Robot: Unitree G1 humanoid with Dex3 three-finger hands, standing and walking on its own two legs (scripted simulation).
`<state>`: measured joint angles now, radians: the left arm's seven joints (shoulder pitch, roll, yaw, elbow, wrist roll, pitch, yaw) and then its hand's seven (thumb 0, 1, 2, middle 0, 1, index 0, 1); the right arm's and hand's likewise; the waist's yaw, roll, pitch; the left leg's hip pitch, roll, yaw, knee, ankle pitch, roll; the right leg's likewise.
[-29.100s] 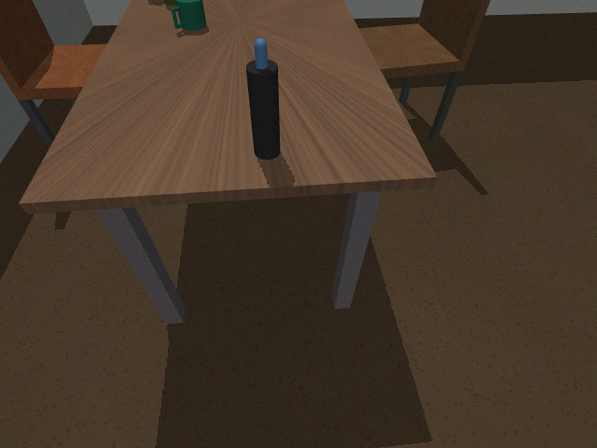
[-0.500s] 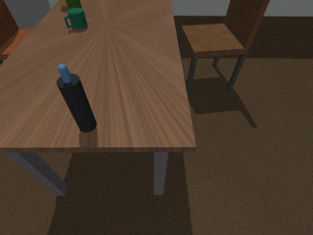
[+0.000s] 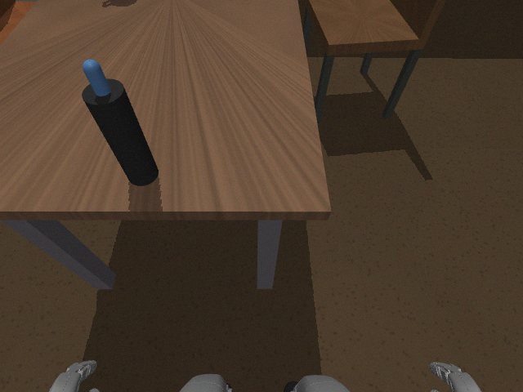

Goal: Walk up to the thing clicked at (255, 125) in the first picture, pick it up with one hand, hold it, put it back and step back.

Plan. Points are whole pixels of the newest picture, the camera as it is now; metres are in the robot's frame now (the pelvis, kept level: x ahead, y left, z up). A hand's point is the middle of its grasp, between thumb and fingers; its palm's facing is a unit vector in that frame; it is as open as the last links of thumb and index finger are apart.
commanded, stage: step back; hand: left
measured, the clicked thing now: (121, 128) +0.48 +0.23 +0.11
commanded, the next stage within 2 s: none
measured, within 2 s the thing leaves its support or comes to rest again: neither
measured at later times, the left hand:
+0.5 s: hand out of the picture +0.04 +0.32 -0.17, palm faces -0.10 -0.93 -0.36, open 7.4 cm
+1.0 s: hand out of the picture -0.06 +0.30 -0.14, palm faces -0.03 -0.92 -0.39, open 7.4 cm
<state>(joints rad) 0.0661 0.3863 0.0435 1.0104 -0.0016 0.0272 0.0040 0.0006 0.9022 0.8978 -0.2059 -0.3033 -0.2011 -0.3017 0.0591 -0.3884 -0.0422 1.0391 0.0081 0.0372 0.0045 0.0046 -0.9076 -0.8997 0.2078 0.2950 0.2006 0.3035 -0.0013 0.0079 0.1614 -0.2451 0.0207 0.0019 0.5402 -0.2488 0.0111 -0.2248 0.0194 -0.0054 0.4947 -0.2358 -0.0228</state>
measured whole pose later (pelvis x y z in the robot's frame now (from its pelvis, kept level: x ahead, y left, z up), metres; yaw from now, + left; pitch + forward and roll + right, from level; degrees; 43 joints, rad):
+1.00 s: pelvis -0.21 +0.05 -0.01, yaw +0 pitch -1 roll +1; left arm 0.09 0.35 0.06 0.74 0.03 0.05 0.01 0.00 0.90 0.90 -0.21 -0.30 -0.20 -0.30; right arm 0.16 -0.42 -0.05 0.88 0.00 0.03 -0.03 0.01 -0.91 -0.90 0.21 0.29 0.20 0.30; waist 0.00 0.00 0.19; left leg -0.31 -0.05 -0.08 0.85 -0.51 -0.02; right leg -0.36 0.00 -0.01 0.60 -0.22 -0.03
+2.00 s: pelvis -0.52 +0.00 -0.01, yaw +3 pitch -3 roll +0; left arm 0.09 0.37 0.06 0.79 0.02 0.09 0.02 0.00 0.90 0.90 -0.21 -0.30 -0.20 -0.30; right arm 0.20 -0.35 -0.03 0.88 -0.03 0.05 -0.01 0.01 -0.91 -0.90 0.21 0.30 0.20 0.30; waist -0.01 -0.04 0.19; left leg -0.26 -0.03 -0.02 0.67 -0.35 0.03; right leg -0.46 0.03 0.02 0.99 -0.52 -0.01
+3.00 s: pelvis -0.59 -0.01 -0.01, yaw +3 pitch -2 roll +0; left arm 0.10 0.34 0.04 0.98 0.03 -0.02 -0.01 0.00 0.90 0.90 -0.21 -0.30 -0.20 -0.30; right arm 0.21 -0.38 -0.04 1.01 -0.01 0.01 -0.01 0.01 -0.91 -0.90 0.21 0.29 0.20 0.30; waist 0.00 0.01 0.06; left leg -0.29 0.00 -0.06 0.79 -0.51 0.00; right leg -0.27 -0.04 -0.06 0.60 -0.28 -0.01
